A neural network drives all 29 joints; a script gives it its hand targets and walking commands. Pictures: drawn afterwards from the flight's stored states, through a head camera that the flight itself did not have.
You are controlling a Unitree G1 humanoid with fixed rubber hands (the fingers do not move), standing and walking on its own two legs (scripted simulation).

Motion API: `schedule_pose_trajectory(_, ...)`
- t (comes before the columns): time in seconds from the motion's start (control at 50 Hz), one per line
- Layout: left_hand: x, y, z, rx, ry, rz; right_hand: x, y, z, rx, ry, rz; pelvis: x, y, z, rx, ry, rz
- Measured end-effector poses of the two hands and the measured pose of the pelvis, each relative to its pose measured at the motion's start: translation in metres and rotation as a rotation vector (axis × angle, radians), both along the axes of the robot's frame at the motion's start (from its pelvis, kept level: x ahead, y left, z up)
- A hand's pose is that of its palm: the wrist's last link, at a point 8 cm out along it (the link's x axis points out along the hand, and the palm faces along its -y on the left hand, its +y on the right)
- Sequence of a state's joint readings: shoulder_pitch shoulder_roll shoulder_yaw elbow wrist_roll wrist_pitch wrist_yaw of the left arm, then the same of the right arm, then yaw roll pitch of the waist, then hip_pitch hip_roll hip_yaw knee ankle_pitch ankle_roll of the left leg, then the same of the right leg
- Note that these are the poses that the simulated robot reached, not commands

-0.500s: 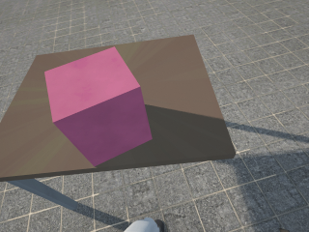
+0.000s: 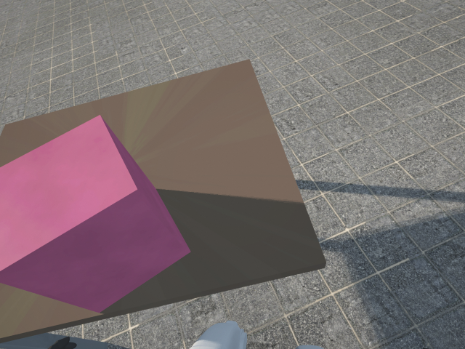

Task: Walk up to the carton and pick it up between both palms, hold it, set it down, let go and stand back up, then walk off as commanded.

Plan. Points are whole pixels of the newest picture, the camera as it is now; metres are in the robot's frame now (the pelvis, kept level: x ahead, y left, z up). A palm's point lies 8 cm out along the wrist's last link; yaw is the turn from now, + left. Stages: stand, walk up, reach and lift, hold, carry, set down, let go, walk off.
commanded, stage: walk up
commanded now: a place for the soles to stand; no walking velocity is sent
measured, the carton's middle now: (99, 218) +0.35 +0.27 +0.03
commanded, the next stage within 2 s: none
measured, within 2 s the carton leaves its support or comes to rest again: neither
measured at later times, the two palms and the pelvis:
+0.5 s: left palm out of the picture +0.10 +0.46 -0.08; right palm out of the picture +0.09 -0.18 -0.12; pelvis +0.00 +0.13 -0.02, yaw +3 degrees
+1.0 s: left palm out of the picture -0.01 +0.58 -0.08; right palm out of the picture -0.02 -0.07 -0.10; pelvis -0.14 +0.24 -0.03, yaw +10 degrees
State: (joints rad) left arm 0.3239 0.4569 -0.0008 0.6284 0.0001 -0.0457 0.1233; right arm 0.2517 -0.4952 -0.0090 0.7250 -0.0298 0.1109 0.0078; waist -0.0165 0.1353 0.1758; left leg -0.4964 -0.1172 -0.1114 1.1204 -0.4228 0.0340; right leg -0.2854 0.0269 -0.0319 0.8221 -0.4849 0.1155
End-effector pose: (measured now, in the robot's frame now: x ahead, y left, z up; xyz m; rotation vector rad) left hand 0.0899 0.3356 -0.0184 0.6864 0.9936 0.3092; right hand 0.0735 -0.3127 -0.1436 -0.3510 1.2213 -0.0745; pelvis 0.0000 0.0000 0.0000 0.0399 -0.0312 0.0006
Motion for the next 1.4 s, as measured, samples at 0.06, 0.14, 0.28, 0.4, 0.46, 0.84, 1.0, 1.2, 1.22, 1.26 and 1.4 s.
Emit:
schedule_pose_trajectory(0.06,0.007,0.007,-0.005,-0.01,-0.017,0.01,0.014,0.001,0.005,-0.03,-0.017,0.018,0.009,0.008,-0.003,-0.008,-0.01,0.001)
schedule_pose_trajectory(0.14,0.015,0.024,-0.016,-0.029,-0.031,0.017,0.03,0.013,0.008,-0.057,-0.035,0.029,0.018,0.024,-0.008,-0.028,-0.025,0.001)
schedule_pose_trajectory(0.28,0.026,0.068,-0.054,-0.091,-0.035,0.024,0.051,0.055,0.008,-0.101,-0.051,0.046,0.032,0.071,-0.027,-0.078,-0.044,0.008)
schedule_pose_trajectory(0.4,0.025,0.102,-0.063,-0.13,-0.032,0.035,0.042,0.099,0.013,-0.093,-0.05,0.052,0.02,0.108,-0.025,-0.095,-0.062,0.03)
schedule_pose_trajectory(0.46,0.018,0.115,-0.062,-0.144,-0.022,0.033,0.031,0.12,0.017,-0.08,-0.053,0.05,0.008,0.122,-0.02,-0.103,-0.056,0.039)
schedule_pose_trajectory(0.84,-0.105,0.194,-0.035,-0.128,-0.116,0.108,-0.038,0.206,0.035,-0.051,-0.161,0.125,-0.098,0.192,-0.008,-0.088,-0.095,0.137)
schedule_pose_trajectory(1.0,-0.097,0.243,-0.064,-0.224,-0.278,0.059,-0.098,0.241,0.048,-0.15,-0.199,0.106,-0.143,0.245,-0.031,-0.079,-0.124,0.171)
schedule_pose_trajectory(1.2,-0.155,0.239,-0.094,-0.416,-0.079,0.102,-0.144,0.253,0.118,-0.31,-0.143,0.072,-0.153,0.264,0.011,-0.09,-0.053,0.177)
schedule_pose_trajectory(1.22,-0.162,0.24,-0.094,-0.422,-0.056,0.11,-0.142,0.252,0.124,-0.325,-0.136,0.077,-0.154,0.266,0.014,-0.091,-0.042,0.176)
schedule_pose_trajectory(1.26,-0.173,0.242,-0.094,-0.429,-0.02,0.125,-0.139,0.25,0.131,-0.349,-0.126,0.081,-0.153,0.267,0.018,-0.092,-0.026,0.176)
schedule_pose_trajectory(1.4,-0.179,0.239,-0.096,-0.433,0.017,0.139,-0.128,0.245,0.131,-0.366,-0.135,0.081,-0.146,0.262,0.018,-0.087,-0.016,0.175)
